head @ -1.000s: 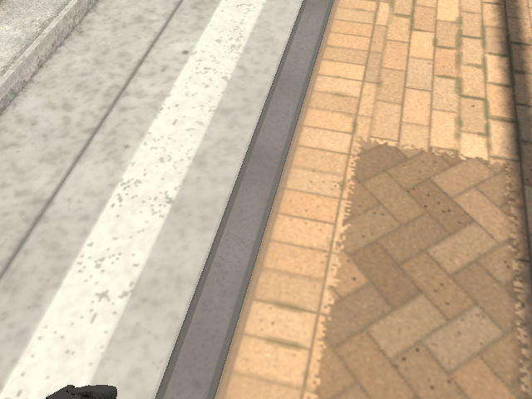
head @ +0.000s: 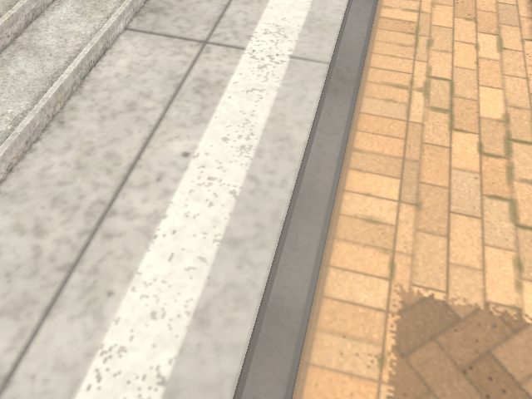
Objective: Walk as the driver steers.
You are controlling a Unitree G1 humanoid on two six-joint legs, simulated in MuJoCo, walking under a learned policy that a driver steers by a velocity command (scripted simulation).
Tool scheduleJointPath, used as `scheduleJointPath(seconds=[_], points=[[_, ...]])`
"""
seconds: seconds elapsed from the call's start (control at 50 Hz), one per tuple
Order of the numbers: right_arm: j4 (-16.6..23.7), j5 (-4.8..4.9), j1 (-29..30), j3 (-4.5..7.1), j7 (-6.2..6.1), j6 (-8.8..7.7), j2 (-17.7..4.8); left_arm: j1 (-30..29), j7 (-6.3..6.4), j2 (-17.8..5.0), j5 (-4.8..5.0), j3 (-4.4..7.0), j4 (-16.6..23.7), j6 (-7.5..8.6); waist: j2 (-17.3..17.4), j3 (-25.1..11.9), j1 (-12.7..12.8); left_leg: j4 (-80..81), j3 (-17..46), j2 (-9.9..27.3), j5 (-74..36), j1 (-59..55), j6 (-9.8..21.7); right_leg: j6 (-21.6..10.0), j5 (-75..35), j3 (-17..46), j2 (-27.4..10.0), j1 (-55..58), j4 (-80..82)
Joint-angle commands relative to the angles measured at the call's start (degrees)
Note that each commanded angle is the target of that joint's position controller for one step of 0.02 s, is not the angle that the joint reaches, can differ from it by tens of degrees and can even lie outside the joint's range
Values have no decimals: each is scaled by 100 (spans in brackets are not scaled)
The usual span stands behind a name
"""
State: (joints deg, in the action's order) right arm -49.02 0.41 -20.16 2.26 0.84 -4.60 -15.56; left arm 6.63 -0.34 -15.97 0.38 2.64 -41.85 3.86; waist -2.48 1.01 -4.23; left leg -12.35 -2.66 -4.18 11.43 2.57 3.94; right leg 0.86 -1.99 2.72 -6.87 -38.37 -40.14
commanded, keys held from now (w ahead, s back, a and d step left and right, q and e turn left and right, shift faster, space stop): w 0.18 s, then w+q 0.82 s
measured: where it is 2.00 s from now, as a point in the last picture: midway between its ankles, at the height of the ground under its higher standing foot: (128, 226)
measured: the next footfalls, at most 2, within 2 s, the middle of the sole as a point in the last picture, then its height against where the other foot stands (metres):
right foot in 0.18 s outside the picture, level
left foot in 0.72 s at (206, 376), level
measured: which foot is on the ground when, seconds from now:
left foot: down 0.00-0.18, up 0.20-0.70, down 0.72-1.00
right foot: up 0.00-0.16, down 0.18-0.74, up 0.76-1.00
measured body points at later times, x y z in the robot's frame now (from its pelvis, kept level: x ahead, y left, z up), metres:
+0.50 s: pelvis +0.28 -0.06 +0.00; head +0.30 -0.06 +0.45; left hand +0.30 +0.22 -0.13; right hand +0.45 -0.31 -0.11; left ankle +0.40 +0.13 -0.68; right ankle +0.25 -0.15 -0.75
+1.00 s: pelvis +0.55 +0.05 +0.00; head +0.58 +0.08 +0.45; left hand +0.62 +0.37 -0.09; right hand +0.73 -0.18 -0.11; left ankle +0.51 +0.11 -0.75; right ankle +0.74 -0.09 -0.68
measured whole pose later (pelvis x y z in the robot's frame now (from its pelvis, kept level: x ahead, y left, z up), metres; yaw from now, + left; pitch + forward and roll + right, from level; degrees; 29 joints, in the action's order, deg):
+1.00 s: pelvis +0.55 +0.05 +0.00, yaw +24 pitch +2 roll -1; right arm -41.3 0.8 -18.5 3.9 0.2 -2.7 -15.5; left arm 4.1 0.1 -17.4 -0.8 3.4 -42.4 5.4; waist -1.6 2.5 -2.7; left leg -19.4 4.7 -6.5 10.2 10.2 6.0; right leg 3.4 8.7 5.2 -6.1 -37.3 -49.9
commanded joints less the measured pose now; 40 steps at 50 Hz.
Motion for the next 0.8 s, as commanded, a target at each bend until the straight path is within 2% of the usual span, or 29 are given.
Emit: scheduleJointPath(seconds=[0.02,0.08,0.12,0.14,0.16,0.18,0.2,0.22,0.24,0.26,0.28,0.3,0.32,0.34,0.36,0.4,0.46,0.52,0.58,0.62,0.66,0.68,0.7,0.72,0.74,0.76,0.78,0.8], points=[[183,43,-156,235,-51,-14,-1023,-712,-91,-243,40,21,515,127,535,264,-97,429,707,1530,-1348,81,760,-24,-430,-203,179,149,646],[39,58,-343,257,-78,96,-1061,-1048,-200,-290,64,25,675,173,580,352,-128,143,805,1796,-1651,-520,725,-173,-7,-201,280,-13,996],[-2,75,-298,288,-111,152,-1123,-937,-250,-392,57,57,682,193,671,256,31,-165,834,1914,-2219,-809,630,-330,422,-234,370,230,1160],[8,78,-210,305,-128,172,-1180,-672,-249,-500,44,107,618,199,751,77,209,-478,785,1884,-2991,-861,566,-427,620,-342,507,676,1212],[29,82,-72,305,-143,202,-1199,-78,-226,-654,24,200,448,202,759,-293,572,-1163,611,1718,-3874,-759,455,-574,552,-516,689,1564,1378],[82,44,-44,242,-159,213,-1056,838,-168,-944,0,339,175,194,643,-935,972,-2264,399,1427,-3842,-187,279,-788,327,-412,573,3022,1287],[266,-53,-379,83,-138,139,-608,1670,-108,-1448,-120,463,63,177,-201,-1851,1062,-4331,177,857,-1940,1769,-28,-1423,401,1414,-834,5319,1063],[201,-18,-799,-50,-101,25,-199,1865,-122,-1408,-48,445,-11,148,-1261,-2442,935,-5698,647,80,2184,3348,-195,-1943,1436,3547,-1685,6335,1802],[243,160,-251,121,-66,-47,-855,1736,-96,-920,-2,312,11,141,-671,-1815,1138,-6194,1118,399,2119,3927,-130,-1666,2070,3241,-1508,5873,2084],[409,249,207,175,-54,-83,-994,1313,-72,-796,8,258,36,141,-457,-1014,1023,-6093,952,668,1554,4091,-97,-1455,1819,2389,-1361,5015,2275],[438,190,418,180,-74,-78,-936,957,-74,-656,-31,214,48,153,-127,-618,844,-5816,863,900,1073,3886,-130,-1338,1461,1838,-1136,4249,2498],[412,139,394,214,-85,-19,-869,697,-86,-492,-64,175,50,190,-166,-332,650,-5548,882,1059,741,3635,-172,-1255,1154,1362,-931,3698,2731],[354,144,200,219,-87,66,-762,550,-93,-429,-104,165,25,236,-327,-280,480,-5447,915,1166,519,3283,-218,-1207,984,1030,-815,3320,2931],[298,154,73,207,-91,143,-630,480,-97,-398,-107,174,-19,281,-333,-229,402,-5405,894,1187,413,3129,-270,-1227,798,768,-755,3092,3094],[299,157,53,201,-101,209,-534,444,-94,-428,-109,188,-80,319,-283,-128,342,-5341,898,1200,312,3146,-323,-1241,548,497,-745,2924,3208],[403,128,262,211,-128,280,-486,465,-62,-535,-139,230,-197,358,-165,50,330,-5046,971,1212,-109,3437,-412,-1242,154,69,-725,2860,3337],[540,95,631,204,-76,241,-424,537,14,-630,-146,255,-322,331,-84,149,421,-4090,909,1157,-1039,3626,-449,-1132,-201,-538,-583,3060,3382],[743,67,1242,135,41,194,-276,687,74,-765,-104,281,-418,279,25,295,671,-3103,495,1088,-1646,3468,-388,-1024,-270,-974,-560,3243,3428],[1031,70,1758,99,144,194,-230,1020,103,-891,-31,332,-589,158,110,456,871,-2595,305,1044,-1473,3762,-258,-1011,-521,-1127,-806,3940,3237],[1210,74,1927,112,215,203,-272,1104,115,-962,27,367,-657,51,67,479,859,-2421,161,968,-1047,3878,-126,-944,-1016,-1213,-957,4399,2953],[1306,76,1787,184,263,228,-410,975,149,-1103,65,410,-629,-39,-102,261,649,-2361,-134,690,-487,3419,75,-814,-2595,-1376,-990,4618,2372],[1292,78,1517,254,265,253,-534,909,175,-1185,82,436,-601,-84,-223,25,458,-2408,-309,476,-179,2966,197,-748,-3538,-1440,-973,4657,1862],[1178,94,920,373,250,272,-733,831,194,-1237,91,447,-576,-134,-244,-317,102,-2336,-424,235,-40,2182,352,-660,-4076,-1519,-881,4521,992],[946,105,-21,562,175,290,-1048,742,212,-1179,105,411,-541,-146,-82,-791,-412,-1930,-324,42,-386,743,582,-458,-3642,-1638,-638,3869,-297],[811,121,-661,718,36,354,-1594,948,196,-744,-97,258,-414,-78,965,-1291,-466,-1886,1325,1078,-640,-941,961,-196,-587,-1635,-236,2259,-2169],[1021,114,-273,707,59,273,-1875,1276,98,-202,-106,70,-118,123,1930,-1996,147,-873,4749,2283,552,-2485,2176,83,3581,-589,1063,25,-3994],[1085,82,-340,557,107,207,-1344,622,-3,-780,96,178,-63,342,1036,-2021,-290,-395,4754,2298,854,-2460,1932,-72,3396,356,737,-593,-4188],[1069,50,-157,491,106,140,-1108,234,-42,-854,243,193,94,443,789,-1244,-233,-381,3907,2115,559,-1806,1685,-215,2916,275,505,-814,-3903]])
Keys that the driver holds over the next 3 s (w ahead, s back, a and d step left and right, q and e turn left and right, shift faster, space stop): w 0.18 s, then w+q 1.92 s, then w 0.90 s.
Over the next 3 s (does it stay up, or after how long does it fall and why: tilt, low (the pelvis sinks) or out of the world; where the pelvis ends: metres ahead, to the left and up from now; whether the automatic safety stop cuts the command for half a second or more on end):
stays up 1.15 0.87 0.07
